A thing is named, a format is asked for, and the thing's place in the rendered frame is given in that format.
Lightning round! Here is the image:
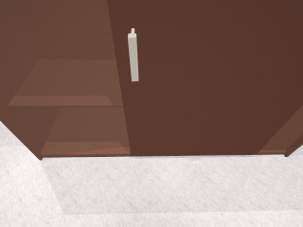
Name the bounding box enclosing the handle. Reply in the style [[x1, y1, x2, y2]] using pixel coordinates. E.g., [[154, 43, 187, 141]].
[[128, 28, 139, 81]]

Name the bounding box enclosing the wardrobe door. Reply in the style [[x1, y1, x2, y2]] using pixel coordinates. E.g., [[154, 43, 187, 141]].
[[107, 0, 303, 156], [261, 105, 303, 150]]

